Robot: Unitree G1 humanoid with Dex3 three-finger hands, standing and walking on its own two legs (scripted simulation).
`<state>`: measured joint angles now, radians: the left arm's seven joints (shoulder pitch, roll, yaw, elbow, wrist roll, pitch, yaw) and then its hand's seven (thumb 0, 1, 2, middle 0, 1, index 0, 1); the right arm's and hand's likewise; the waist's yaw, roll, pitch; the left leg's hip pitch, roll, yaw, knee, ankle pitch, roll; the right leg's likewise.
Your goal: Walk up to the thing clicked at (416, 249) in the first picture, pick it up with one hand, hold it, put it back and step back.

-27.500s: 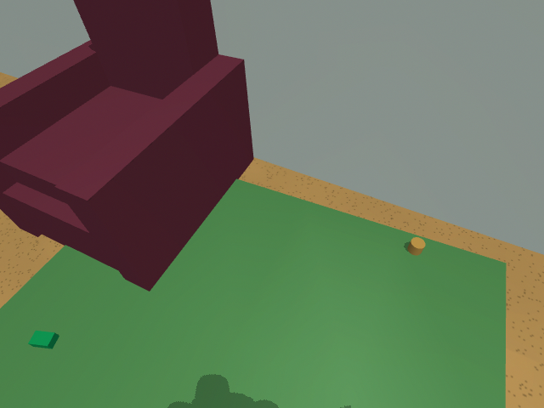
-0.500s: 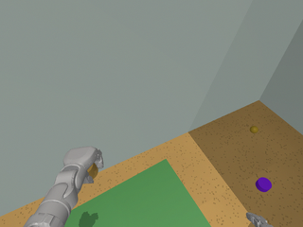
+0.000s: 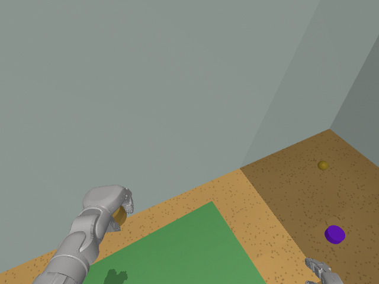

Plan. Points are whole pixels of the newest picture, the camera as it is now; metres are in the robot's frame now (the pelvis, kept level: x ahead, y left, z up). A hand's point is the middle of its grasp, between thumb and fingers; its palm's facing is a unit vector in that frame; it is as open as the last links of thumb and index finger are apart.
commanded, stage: hold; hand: left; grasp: from above
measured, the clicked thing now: (112, 213) +0.32 +0.23 -0.06
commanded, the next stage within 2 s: crouch in 0.84 s
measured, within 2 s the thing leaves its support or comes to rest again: neither
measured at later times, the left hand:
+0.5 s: hand (112, 220) +0.28 +0.21 -0.03, palm faces -0.44 -0.06 -0.89, open 6.8 cm
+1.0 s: hand (110, 218) +0.29 +0.22 -0.03, palm faces -0.44 -0.05 -0.90, open 6.8 cm
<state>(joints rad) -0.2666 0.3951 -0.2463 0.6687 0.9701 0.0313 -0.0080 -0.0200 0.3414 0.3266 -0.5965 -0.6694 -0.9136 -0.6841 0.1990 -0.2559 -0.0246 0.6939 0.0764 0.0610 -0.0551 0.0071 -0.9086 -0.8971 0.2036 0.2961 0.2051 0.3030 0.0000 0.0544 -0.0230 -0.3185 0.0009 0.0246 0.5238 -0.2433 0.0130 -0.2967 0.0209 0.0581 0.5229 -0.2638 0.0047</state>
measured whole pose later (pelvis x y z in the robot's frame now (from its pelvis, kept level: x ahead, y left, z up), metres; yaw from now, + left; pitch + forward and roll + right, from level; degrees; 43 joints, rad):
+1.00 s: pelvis +0.00 +0.00 +0.00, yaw +0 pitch +0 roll +0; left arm -0.25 0.40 -0.25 0.62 0.97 0.03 -0.03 -0.02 0.35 0.34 -0.57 -0.69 -0.89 -0.70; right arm 0.18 -0.25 -0.02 0.69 0.08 0.07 -0.07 0.01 -0.91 -0.90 0.20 0.30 0.20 0.30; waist 0.01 0.06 -0.01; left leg -0.27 0.00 0.02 0.47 -0.21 0.01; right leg -0.25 0.02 0.06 0.47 -0.24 0.00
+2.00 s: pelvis -0.07 +0.00 -0.28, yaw -1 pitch +37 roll -5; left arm -0.85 0.53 -0.03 1.31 1.19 -0.10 0.34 -0.04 0.30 0.37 -0.63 -0.64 -0.94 -0.66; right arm 0.22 -0.22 -0.02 0.73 -0.06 -0.03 0.03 0.00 -0.90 -0.90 0.21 0.30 0.21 0.30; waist -0.18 0.05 -0.20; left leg -1.91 0.00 -0.05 1.87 -0.61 0.02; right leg -1.83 0.04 -0.04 1.84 -0.66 0.01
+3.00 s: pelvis -0.08 +0.00 -0.43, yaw -8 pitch +35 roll -9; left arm -1.05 0.80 0.06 1.50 1.24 -0.16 0.37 -0.05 0.31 0.33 -0.66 -0.61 -0.99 -0.62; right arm 0.16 -0.26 0.12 0.72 -0.13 -0.03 0.11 0.00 -0.92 -0.90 0.21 0.30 0.21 0.30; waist -0.27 -0.02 -0.03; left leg -2.31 0.03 -0.14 2.37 -0.68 0.01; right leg -2.22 0.08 -0.13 2.29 -0.70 0.01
